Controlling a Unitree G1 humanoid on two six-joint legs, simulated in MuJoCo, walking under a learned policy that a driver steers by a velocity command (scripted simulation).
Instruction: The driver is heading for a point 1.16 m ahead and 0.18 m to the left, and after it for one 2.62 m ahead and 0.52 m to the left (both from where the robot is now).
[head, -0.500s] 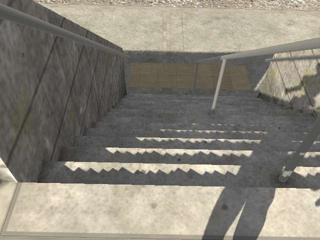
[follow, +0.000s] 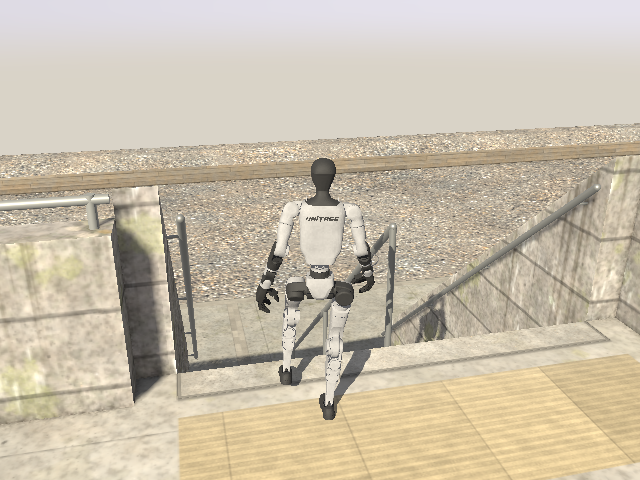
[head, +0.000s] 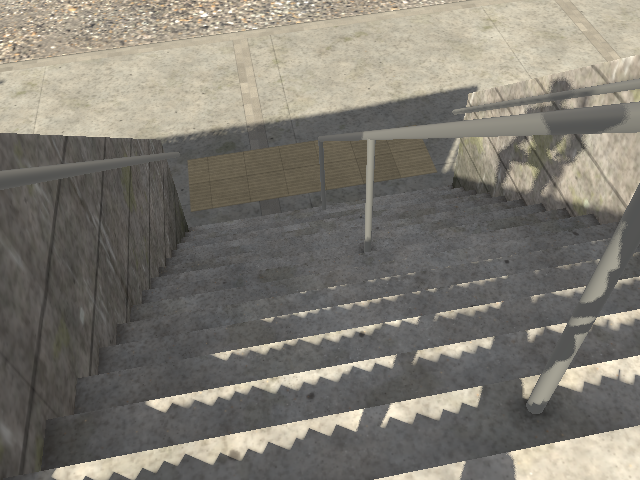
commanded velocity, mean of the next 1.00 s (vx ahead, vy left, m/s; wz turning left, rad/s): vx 0.50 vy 0.00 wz -0.07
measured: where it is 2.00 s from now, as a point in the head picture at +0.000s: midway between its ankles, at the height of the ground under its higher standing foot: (386, 416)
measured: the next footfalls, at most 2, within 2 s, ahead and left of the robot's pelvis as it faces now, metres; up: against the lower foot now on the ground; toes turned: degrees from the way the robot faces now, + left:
left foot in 0.22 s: +0.29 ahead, +0.10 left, +0.00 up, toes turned -2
right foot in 0.84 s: +0.43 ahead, -0.12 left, +0.00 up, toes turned -4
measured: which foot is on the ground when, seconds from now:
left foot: up 0.00-0.20, down 0.22-0.86, up 0.88-1.00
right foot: down 0.00-0.24, up 0.26-0.82, down 0.84-1.00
